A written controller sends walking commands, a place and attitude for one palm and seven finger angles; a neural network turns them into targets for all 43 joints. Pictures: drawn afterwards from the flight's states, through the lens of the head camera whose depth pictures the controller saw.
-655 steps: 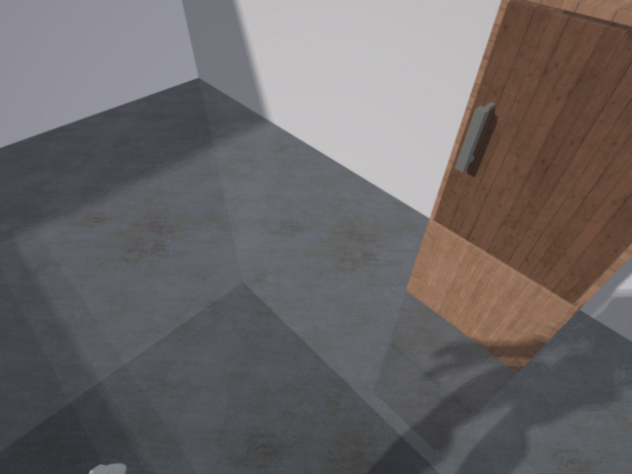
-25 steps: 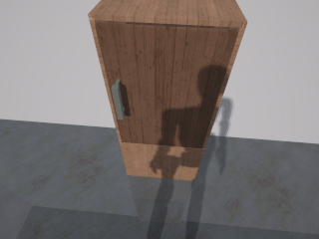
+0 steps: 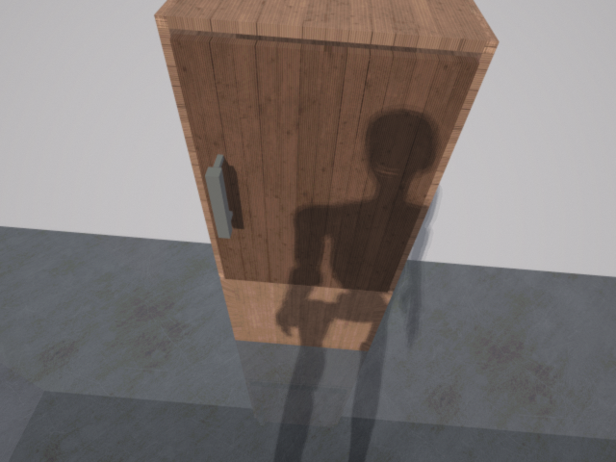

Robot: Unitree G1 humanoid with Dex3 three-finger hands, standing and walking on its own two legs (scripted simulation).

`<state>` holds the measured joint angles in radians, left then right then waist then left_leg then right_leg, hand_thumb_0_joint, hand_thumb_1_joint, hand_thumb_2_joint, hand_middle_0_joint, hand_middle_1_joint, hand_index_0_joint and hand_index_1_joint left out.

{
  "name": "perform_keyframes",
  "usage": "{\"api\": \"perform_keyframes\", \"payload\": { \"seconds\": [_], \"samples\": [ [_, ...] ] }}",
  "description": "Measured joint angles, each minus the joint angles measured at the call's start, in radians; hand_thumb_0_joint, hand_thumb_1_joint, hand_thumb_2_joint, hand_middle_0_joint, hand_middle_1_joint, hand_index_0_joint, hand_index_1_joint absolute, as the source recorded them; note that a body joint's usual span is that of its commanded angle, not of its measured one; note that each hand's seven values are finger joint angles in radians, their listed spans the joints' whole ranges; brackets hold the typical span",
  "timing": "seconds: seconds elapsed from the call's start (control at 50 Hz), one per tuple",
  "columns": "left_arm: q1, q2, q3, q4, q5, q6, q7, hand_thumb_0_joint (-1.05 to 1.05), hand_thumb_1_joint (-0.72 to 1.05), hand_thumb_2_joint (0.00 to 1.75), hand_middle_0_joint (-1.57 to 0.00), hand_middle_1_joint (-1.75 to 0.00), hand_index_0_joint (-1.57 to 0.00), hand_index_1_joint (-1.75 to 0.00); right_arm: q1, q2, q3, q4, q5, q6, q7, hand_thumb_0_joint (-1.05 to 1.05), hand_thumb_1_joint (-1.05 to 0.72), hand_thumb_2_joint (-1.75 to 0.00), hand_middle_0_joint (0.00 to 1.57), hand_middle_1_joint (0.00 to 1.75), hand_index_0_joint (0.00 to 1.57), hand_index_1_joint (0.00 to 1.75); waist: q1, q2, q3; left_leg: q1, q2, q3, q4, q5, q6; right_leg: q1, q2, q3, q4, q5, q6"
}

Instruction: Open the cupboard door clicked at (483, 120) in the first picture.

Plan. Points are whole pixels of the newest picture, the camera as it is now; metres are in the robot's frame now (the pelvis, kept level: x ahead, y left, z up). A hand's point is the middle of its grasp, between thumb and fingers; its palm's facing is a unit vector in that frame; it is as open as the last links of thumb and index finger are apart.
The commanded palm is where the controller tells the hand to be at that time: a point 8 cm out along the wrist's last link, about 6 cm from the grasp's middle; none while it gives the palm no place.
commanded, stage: come to a stop and stand still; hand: left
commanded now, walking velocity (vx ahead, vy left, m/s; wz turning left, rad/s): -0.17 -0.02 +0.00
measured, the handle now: (222, 197) +0.55 +0.18 -0.02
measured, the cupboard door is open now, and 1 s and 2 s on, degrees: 0 0 0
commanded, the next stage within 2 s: look again from close up in 1.20 s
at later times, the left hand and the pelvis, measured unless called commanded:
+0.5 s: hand out of the picture +0.01 +0.20 -0.17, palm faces +0.02 -0.97 -0.23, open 7.3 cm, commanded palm none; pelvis -0.04 +0.01 -0.01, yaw -1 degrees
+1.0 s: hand out of the picture -0.02 +0.19 -0.16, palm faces +0.02 -0.97 -0.25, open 7.4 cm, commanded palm none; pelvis -0.04 -0.01 +0.00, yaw +1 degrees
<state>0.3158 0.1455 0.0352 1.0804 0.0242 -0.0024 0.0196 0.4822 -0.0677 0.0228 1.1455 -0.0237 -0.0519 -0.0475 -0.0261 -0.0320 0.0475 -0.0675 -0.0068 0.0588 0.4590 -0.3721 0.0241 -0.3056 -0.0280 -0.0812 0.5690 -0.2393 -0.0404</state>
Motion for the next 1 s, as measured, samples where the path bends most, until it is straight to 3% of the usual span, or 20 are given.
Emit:
{"api": "perform_keyframes", "payload": {
  "seconds": [0.02,0.1,0.24,0.3,0.36,0.4,0.52,0.66,0.82,1.0],
  "samples": [
    [-0.008,0.007,0.001,-0.003,-0.006,-0.01,0.003,0.03,0.94,0.9,-0.2,-0.3,-0.2,-0.3,0.005,0.006,0.002,0.005,0.005,0.003,-0.002,0.0,-0.9,-0.9,0.2,0.3,0.2,0.3,0.002,-0.003,0.007,-0.002,-0.005,-0.003,0.022,-0.016,-0.004,0.014,-0.006,0.006,-0.024,0.075,0.002],
    [-0.046,0.006,-0.006,-0.002,-0.017,-0.02,0.019,0.02,0.94,0.9,-0.2,-0.3,-0.2,-0.3,-0.032,0.003,-0.013,0.019,0.017,0.027,-0.008,0.01,-0.9,-0.9,0.2,0.3,0.2,0.3,0.003,0.034,0.019,0.001,0.012,-0.018,0.04,-0.003,-0.013,0.029,0.007,-0.009,-0.008,-0.018,0.022],
    [-0.102,0.014,-0.002,-0.026,-0.015,0.001,0.033,0.01,0.94,0.9,-0.2,-0.3,-0.2,-0.3,-0.163,-0.012,-0.04,-0.035,0.016,0.034,-0.01,0.0,-0.9,-0.9,0.2,0.3,0.2,0.3,0.017,0.022,0.026,-0.014,-0.002,-0.002,0.025,-0.019,-0.011,-0.003,-0.004,0.008,-0.003,-0.004,0.025],
    [-0.113,0.01,-0.007,-0.034,-0.012,0.004,0.038,0.01,0.94,0.9,-0.2,-0.3,-0.2,-0.3,-0.211,-0.042,-0.046,-0.05,0.009,0.049,-0.013,0.02,-0.92,-0.9,0.2,0.3,0.2,0.3,0.022,0.031,0.023,-0.033,0.001,0.004,0.052,-0.018,-0.01,-0.009,-0.002,0.011,-0.005,0.009,0.026],
    [-0.103,0.01,-0.017,-0.056,-0.006,-0.006,0.042,0.0,0.93,0.9,-0.2,-0.3,-0.2,-0.3,-0.232,-0.091,-0.059,-0.11,0.02,0.058,0.004,0.03,-0.94,-0.9,0.2,0.3,0.2,0.3,0.011,0.038,0.01,-0.087,0.003,0.008,0.127,-0.034,-0.02,-0.034,-0.008,0.007,0.016,0.016,0.026],
    [-0.096,0.019,-0.021,-0.06,-0.004,0.005,0.038,0.0,0.92,0.9,-0.2,-0.3,-0.2,-0.3,-0.24,-0.107,-0.065,-0.14,0.016,0.054,0.008,0.03,-0.94,-0.9,0.2,0.3,0.2,0.3,0.008,0.019,-0.004,-0.08,-0.014,0.019,0.11,-0.032,0.003,-0.047,-0.026,0.015,0.043,0.01,0.032],
    [-0.067,0.04,-0.029,-0.069,0.003,0.028,0.012,0.0,0.91,0.9,-0.2,-0.3,-0.2,-0.3,-0.237,-0.145,-0.055,-0.191,0.0,0.042,0.025,0.01,-0.92,-0.9,0.2,0.3,0.2,0.3,0.033,0.02,-0.036,-0.062,-0.021,0.044,0.079,0.011,0.019,-0.029,-0.026,0.039,-0.002,0.058,0.039],
    [-0.014,0.07,-0.026,-0.059,0.004,0.021,-0.002,0.0,0.9,0.9,-0.2,-0.3,-0.2,-0.3,-0.219,-0.167,-0.041,-0.19,-0.002,0.044,0.036,0.01,-0.91,-0.9,0.2,0.3,0.2,0.3,0.041,0.036,-0.048,-0.052,-0.017,0.037,0.038,0.044,0.013,-0.009,-0.02,0.031,-0.057,0.094,0.033],
    [0.011,0.077,-0.027,-0.024,-0.003,0.01,-0.002,0.0,0.9,0.9,-0.2,-0.3,-0.2,-0.3,-0.175,-0.175,-0.033,-0.14,0.0,0.046,0.036,0.01,-0.9,-0.9,0.2,0.3,0.2,0.3,0.032,0.047,-0.044,-0.064,-0.008,0.019,0.016,0.06,0.001,-0.009,-0.008,0.019,-0.092,0.106,0.023],
    [-0.044,0.054,-0.039,0.002,-0.011,-0.006,0.001,0.01,0.9,0.9,-0.2,-0.3,-0.2,-0.3,-0.13,-0.152,-0.019,-0.058,0.004,0.038,0.032,0.01,-0.9,-0.9,0.2,0.3,0.2,0.3,0.015,0.041,-0.025,-0.04,-0.003,0.005,-0.018,0.068,-0.009,0.012,-0.004,0.006,-0.111,0.103,0.016]
  ]
}}
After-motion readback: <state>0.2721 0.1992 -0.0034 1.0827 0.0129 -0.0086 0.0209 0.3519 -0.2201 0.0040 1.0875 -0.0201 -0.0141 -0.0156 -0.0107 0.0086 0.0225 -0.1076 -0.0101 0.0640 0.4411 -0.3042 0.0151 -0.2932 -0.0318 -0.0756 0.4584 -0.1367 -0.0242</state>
